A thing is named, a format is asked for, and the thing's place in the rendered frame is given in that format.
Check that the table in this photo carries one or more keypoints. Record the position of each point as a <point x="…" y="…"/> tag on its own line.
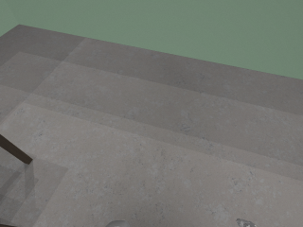
<point x="9" y="147"/>

